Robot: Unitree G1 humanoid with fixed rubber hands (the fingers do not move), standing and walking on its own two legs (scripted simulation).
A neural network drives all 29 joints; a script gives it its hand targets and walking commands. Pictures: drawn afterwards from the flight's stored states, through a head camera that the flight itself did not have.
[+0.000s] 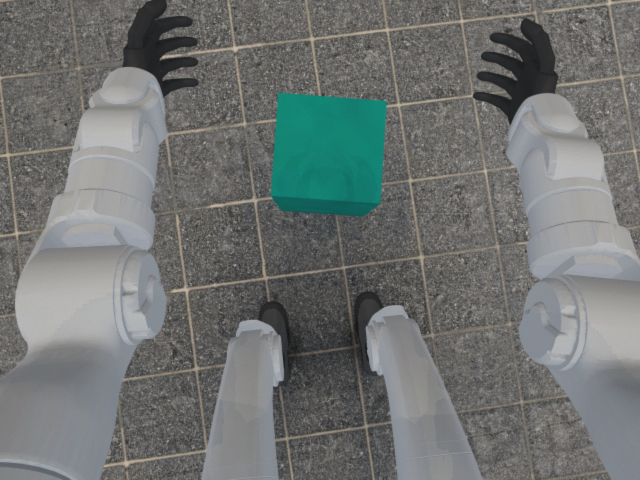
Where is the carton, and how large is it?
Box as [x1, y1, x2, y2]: [271, 93, 386, 215]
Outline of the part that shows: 278,93 271,196 281,210 364,215 376,206 380,201 386,101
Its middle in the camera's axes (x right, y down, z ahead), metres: +0.01 -0.17 +0.87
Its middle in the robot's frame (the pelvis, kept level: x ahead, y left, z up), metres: +0.55 -0.05 -0.53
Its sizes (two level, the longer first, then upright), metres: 0.210 0.200 0.250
